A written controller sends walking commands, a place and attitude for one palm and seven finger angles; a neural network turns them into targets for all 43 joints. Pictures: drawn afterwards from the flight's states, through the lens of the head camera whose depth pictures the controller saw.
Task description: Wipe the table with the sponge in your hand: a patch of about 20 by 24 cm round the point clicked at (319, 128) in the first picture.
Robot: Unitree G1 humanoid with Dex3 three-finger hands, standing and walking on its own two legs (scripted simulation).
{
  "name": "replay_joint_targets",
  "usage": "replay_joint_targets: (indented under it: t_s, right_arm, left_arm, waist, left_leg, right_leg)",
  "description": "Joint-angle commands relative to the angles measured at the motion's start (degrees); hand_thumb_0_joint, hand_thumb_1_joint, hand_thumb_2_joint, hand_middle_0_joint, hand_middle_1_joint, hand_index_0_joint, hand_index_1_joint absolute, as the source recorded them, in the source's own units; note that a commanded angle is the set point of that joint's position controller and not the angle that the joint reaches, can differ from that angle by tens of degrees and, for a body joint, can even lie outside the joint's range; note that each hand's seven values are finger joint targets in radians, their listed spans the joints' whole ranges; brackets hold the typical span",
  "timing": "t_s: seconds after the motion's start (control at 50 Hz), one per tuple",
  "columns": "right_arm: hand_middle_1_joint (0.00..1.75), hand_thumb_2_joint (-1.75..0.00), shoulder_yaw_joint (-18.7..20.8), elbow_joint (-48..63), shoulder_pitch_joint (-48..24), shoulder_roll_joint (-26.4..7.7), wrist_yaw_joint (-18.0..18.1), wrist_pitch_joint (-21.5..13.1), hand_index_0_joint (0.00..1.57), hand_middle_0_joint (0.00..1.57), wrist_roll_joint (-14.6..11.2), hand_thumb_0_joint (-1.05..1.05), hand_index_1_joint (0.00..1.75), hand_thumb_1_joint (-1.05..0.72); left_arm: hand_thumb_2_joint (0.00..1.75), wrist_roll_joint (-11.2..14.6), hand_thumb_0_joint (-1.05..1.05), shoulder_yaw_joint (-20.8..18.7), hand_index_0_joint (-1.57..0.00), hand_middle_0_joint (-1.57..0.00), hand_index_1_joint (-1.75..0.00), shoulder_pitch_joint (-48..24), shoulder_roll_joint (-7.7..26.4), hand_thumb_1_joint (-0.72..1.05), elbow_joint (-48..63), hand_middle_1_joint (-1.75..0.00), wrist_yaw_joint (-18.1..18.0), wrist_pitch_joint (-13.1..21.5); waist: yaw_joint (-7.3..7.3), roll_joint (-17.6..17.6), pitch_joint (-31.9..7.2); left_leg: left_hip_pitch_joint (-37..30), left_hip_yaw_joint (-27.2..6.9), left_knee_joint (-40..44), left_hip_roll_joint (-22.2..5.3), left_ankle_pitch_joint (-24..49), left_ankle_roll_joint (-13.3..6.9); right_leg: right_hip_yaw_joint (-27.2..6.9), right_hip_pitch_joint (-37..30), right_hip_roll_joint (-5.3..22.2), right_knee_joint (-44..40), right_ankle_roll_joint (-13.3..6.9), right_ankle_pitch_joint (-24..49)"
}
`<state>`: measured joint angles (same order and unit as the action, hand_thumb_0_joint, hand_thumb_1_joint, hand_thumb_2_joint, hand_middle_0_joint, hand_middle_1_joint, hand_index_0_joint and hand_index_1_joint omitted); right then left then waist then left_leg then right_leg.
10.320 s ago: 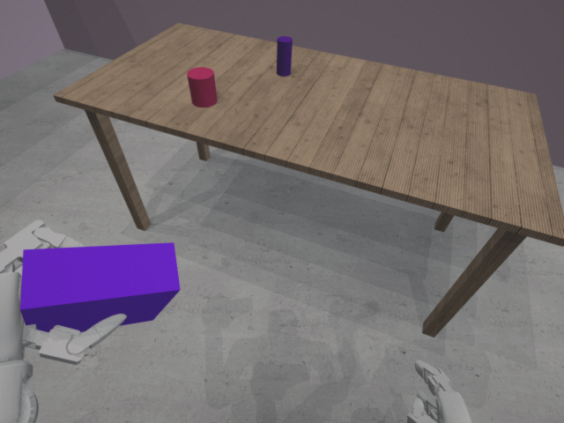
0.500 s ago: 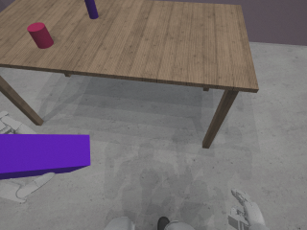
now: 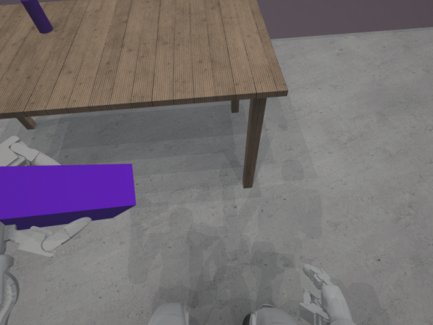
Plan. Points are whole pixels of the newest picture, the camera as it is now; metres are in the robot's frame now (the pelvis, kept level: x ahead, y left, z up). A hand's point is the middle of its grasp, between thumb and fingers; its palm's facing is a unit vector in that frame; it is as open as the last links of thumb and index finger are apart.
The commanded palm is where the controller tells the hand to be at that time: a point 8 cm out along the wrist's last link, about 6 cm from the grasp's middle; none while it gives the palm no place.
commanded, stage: turn to face it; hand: left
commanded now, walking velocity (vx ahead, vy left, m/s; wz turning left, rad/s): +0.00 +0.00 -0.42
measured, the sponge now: (88, 197) +0.25 +0.20 +0.15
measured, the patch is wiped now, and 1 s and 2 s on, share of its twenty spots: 0.00 0.00 0.00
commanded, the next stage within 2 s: take the last steps up to it in 0.34 s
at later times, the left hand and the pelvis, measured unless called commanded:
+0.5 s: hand (87, 211) +0.22 +0.18 +0.18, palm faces +0.23 -0.87 -0.43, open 9.7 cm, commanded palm +0.18 +0.22 +0.20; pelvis -0.04 -0.02 +0.01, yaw -12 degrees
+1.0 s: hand (89, 199) +0.23 +0.18 +0.19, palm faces +0.26 -0.87 -0.41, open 9.7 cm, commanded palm +0.19 +0.23 +0.20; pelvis -0.02 -0.02 +0.01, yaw -11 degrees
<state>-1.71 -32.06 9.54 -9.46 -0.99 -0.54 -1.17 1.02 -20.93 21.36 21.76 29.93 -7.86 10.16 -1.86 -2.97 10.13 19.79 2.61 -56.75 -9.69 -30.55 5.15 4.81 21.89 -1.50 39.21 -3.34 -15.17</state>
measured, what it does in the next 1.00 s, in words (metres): steps on the spot: left foot, then right foot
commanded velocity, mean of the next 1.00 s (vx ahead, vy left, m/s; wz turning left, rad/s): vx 0.17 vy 0.09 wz -0.07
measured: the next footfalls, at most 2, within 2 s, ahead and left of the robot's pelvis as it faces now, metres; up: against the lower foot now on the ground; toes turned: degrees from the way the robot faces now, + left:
left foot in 0.28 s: +0.04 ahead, +0.13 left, +0.00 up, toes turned -3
right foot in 0.52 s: -0.01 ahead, -0.14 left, +0.00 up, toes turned -18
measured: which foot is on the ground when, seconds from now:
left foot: up 0.00-0.26, down 0.28-0.54, up 0.56-0.90, down 0.92-1.00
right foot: down 0.00-0.30, up 0.32-0.50, down 0.52-1.00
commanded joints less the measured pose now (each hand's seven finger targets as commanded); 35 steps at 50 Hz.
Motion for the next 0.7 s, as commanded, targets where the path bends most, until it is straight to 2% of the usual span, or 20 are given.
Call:
replay_joint_targets:
  t_s: [0.0,0.08,0.14,0.2,0.22,0.24,0.26,0.28,0.3,0.34,0.36,0.42,0.48,0.5,0.52,0.54,0.56,0.62,0.66,0.68]
  right_arm:
    - [0.30,-0.90,2.6,9.3,-5.3,-5.9,0.9,-0.3,0.20,0.20,0.7,0.00,0.30,-0.90]
    - [0.30,-0.90,3.2,8.9,-5.2,-6.6,1.3,0.7,0.20,0.20,0.8,0.00,0.30,-0.90]
    - [0.30,-0.90,3.7,8.9,-4.4,-7.2,1.7,0.7,0.20,0.20,0.5,0.00,0.30,-0.90]
    - [0.30,-0.90,4.0,8.3,-2.3,-8.1,2.2,0.2,0.20,0.20,0.3,0.00,0.30,-0.90]
    - [0.30,-0.90,4.5,8.5,-1.7,-8.9,2.6,-0.1,0.20,0.20,0.3,0.00,0.30,-0.90]
    - [0.30,-0.90,5.1,8.9,-2.2,-10.1,3.3,-0.6,0.20,0.20,0.6,0.00,0.30,-0.90]
    - [0.30,-0.90,5.5,9.8,-3.4,-11.2,3.8,-1.0,0.20,0.20,0.2,0.00,0.30,-0.90]
    - [0.30,-0.90,4.8,9.2,-3.3,-9.8,3.9,-1.6,0.20,0.20,0.2,0.00,0.30,-0.90]
    - [0.30,-0.90,5.0,9.1,-3.2,-9.1,3.9,-2.4,0.20,0.20,0.5,0.00,0.30,-0.90]
    - [0.30,-0.90,5.1,8.1,-2.2,-9.6,3.4,-3.8,0.20,0.20,0.2,0.00,0.30,-0.90]
    - [0.30,-0.90,4.9,8.0,-1.9,-9.2,3.2,-4.8,0.20,0.20,0.0,0.00,0.30,-0.90]
    - [0.30,-0.90,5.1,7.4,-0.1,-10.0,3.0,-7.0,0.20,0.20,0.3,0.00,0.30,-0.90]
    - [0.30,-0.90,4.8,6.7,-1.4,-9.5,3.1,-7.5,0.20,0.20,0.3,0.00,0.30,-0.90]
    - [0.30,-0.90,4.5,6.4,-1.0,-8.5,3.3,-7.2,0.20,0.20,0.4,0.00,0.30,-0.90]
    - [0.30,-0.90,3.7,6.6,-0.9,-6.9,3.7,-6.7,0.20,0.20,0.6,0.00,0.30,-0.90]
    - [0.30,-0.90,4.9,6.8,-2.6,-7.9,3.7,-6.2,0.20,0.20,0.4,0.00,0.30,-0.90]
    - [0.30,-0.90,4.7,6.5,-4.0,-8.3,3.5,-5.5,0.20,0.20,0.5,0.00,0.30,-0.90]
    - [0.30,-0.90,3.1,4.8,-3.6,-6.5,3.5,-3.8,0.20,0.20,1.0,0.00,0.30,-0.90]
    - [0.30,-0.90,3.5,5.0,-3.7,-6.5,3.7,-3.5,0.20,0.20,0.8,0.00,0.30,-0.90]
    - [0.30,-0.90,3.7,5.3,-3.5,-6.7,3.9,-3.6,0.20,0.20,1.0,0.00,0.30,-0.90]
  left_arm:
    - [1.30,2.6,0.00,-13.2,-1.20,-1.20,-1.60,8.7,13.9,0.10,18.3,-1.60,-2.1,4.9]
    - [1.30,2.5,0.00,-14.8,-1.20,-1.20,-1.60,12.4,13.9,0.10,18.0,-1.60,-2.3,5.3]
    - [1.30,2.3,0.00,-13.4,-1.20,-1.20,-1.60,13.3,12.1,0.10,14.9,-1.60,-2.0,4.6]
    - [1.30,1.9,0.00,-11.4,-1.20,-1.20,-1.60,11.4,11.2,0.10,13.8,-1.60,-1.8,4.4]
    - [1.30,1.7,0.00,-10.5,-1.20,-1.20,-1.60,9.6,11.1,0.10,14.6,-1.60,-1.6,4.6]
    - [1.30,1.5,0.00,-9.9,-1.20,-1.20,-1.60,8.1,10.8,0.10,14.8,-1.60,-1.4,4.9]
    - [1.30,1.2,0.00,-9.3,-1.20,-1.20,-1.60,7.1,10.3,0.10,15.6,-1.60,-1.2,5.2]
    - [1.30,0.6,0.00,-10.0,-1.20,-1.20,-1.60,7.2,11.2,0.10,14.5,-1.60,-1.4,5.3]
    - [1.30,0.2,0.00,-8.4,-1.20,-1.20,-1.60,6.6,9.9,0.10,13.1,-1.60,-1.1,4.9]
    - [1.30,0.0,0.00,-4.4,-1.20,-1.20,-1.60,3.3,7.5,0.10,14.3,-1.60,-0.6,4.5]
    - [1.30,-0.2,0.00,-4.4,-1.20,-1.20,-1.60,-0.7,8.8,0.10,16.9,-1.60,-0.6,4.8]
    - [1.30,-0.1,0.00,-2.3,-1.20,-1.20,-1.60,-1.9,7.2,0.10,15.4,-1.60,-1.5,4.6]
    - [1.30,-0.4,0.00,-4.6,-1.20,-1.20,-1.60,-2.2,9.0,0.10,12.5,-1.60,-2.0,4.9]
    - [1.30,-0.6,0.00,-6.1,-1.20,-1.20,-1.60,-2.1,10.6,0.10,11.5,-1.60,-2.4,5.2]
    - [1.30,-0.2,0.00,-8.1,-1.20,-1.20,-1.60,-1.6,13.1,0.10,11.4,-1.60,-2.9,5.4]
    - [1.30,0.6,0.00,-9.4,-1.20,-1.20,-1.60,0.9,13.6,0.10,10.0,-1.60,-2.7,4.5]
    - [1.30,1.0,0.00,-10.5,-1.20,-1.20,-1.60,2.8,14.1,0.10,9.5,-1.60,-2.6,4.4]
    - [1.30,0.9,0.00,-9.9,-1.20,-1.20,-1.60,7.4,11.5,0.10,9.0,-1.60,-2.0,6.2]
    - [1.30,0.6,0.00,-9.4,-1.20,-1.20,-1.60,8.0,10.5,0.10,7.8,-1.60,-1.8,7.0]
    - [1.30,0.5,0.00,-9.3,-1.20,-1.20,-1.60,8.0,10.8,0.10,8.6,-1.60,-2.0,7.3]
  waist:
    - [0.32,5.6,-22.0]
    - [0.62,9.4,-21.8]
    - [0.36,10.2,-19.4]
    - [1.76,8.5,-19.6]
    - [2.02,6.1,-18.8]
    - [1.85,0.5,-15.6]
    - [1.08,-8.0,-13.8]
    - [0.75,-13.3,-14.8]
    - [1.21,-13.0,-12.9]
    - [1.23,-10.7,-10.4]
    - [0.92,-9.8,-10.9]
    - [2.37,-13.0,-11.3]
    - [1.80,-8.9,-13.5]
    - [2.51,-1.7,-14.4]
    - [3.01,9.7,-15.5]
    - [0.54,18.8,-15.5]
    - [0.91,15.2,-14.9]
    - [2.12,7.2,-13.3]
    - [2.24,9.5,-14.8]
    - [1.90,10.0,-15.3]
  left_leg:
    - [9.5,-4.0,-9.9,4.3,1.0,-0.6]
    - [3.4,-0.7,5.6,5.8,2.7,-1.0]
    - [-0.7,-0.2,13.3,7.4,4.0,-2.0]
    - [-10.3,0.4,27.7,6.9,10.8,-3.2]
    - [-13.2,-0.6,32.0,5.0,10.9,-4.4]
    - [-13.1,-6.3,36.4,-0.7,8.1,-7.3]
    - [-14.3,-13.5,39.0,-8.6,14.9,-10.6]
    - [-7.6,-16.8,42.7,-14.6,14.9,-13.8]
    - [-1.5,-16.3,43.0,-15.4,15.6,-15.1]
    - [-3.7,-6.3,37.7,-11.6,27.6,-13.2]
    - [-4.8,-3.1,36.9,-10.1,28.1,-11.8]
    - [-6.7,-2.7,33.4,-8.5,35.7,-9.8]
    - [-1.2,0.8,26.7,-3.8,19.0,-7.2]
    - [2.1,2.7,20.7,-0.4,10.7,-5.9]
    - [8.3,5.3,13.0,5.5,2.8,-4.2]
    - [11.7,2.3,0.9,7.3,-0.9,-4.1]
    - [15.0,-2.1,-6.3,6.5,1.0,-4.0]
    - [15.8,-3.1,-6.1,4.2,8.7,-3.5]
    - [12.4,-1.6,2.5,3.7,8.8,-3.7]
    - [10.4,-0.3,6.7,4.0,8.9,-4.1]
  right_leg:
    - [-25.3,-19.5,17.4,-15.8,-7.3,24.6]
    - [-22.4,-14.7,15.3,-18.3,-6.9,17.1]
    - [-24.8,-9.0,14.6,-20.8,-6.5,8.9]
    - [-23.0,-4.8,12.4,-19.4,-3.2,2.9]
    - [-21.9,-2.1,10.5,-18.0,-1.5,-1.2]
    - [-20.0,3.1,6.4,-13.8,0.6,-5.5]
    - [-13.5,7.0,0.7,-4.6,3.0,-7.1]
    - [-7.3,4.9,-0.5,10.5,4.5,-12.9]
    - [-6.8,3.3,0.1,20.0,4.9,-12.2]
    - [-4.7,5.3,2.1,17.8,5.6,-10.9]
    - [-2.7,3.9,2.1,14.7,5.8,-10.0]
    - [0.9,-2.0,0.9,2.0,6.0,-9.8]
    - [2.2,-14.4,1.8,-13.3,4.7,-1.6]
    - [-5.1,-16.2,7.1,-16.5,1.6,0.6]
    - [-19.2,-18.0,16.2,-19.7,-3.0,3.6]
    - [-31.0,-16.7,22.0,-25.1,-6.2,-2.7]
    - [-32.7,-16.6,23.3,-26.3,-7.8,-6.7]
    - [-19.4,-15.6,21.1,-24.9,-7.6,3.3]
    - [-13.7,-16.6,20.2,-23.4,-6.4,8.9]
    - [-13.5,-16.5,20.0,-23.3,-6.3,8.7]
